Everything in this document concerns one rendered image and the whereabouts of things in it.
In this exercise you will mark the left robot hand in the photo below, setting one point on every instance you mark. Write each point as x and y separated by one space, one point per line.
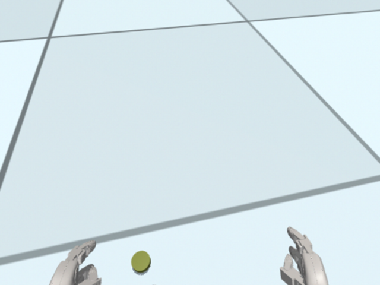
67 271

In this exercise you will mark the tin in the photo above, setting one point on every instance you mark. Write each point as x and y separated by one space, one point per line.
141 261

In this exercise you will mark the right robot hand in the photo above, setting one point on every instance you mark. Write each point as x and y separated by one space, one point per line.
309 264

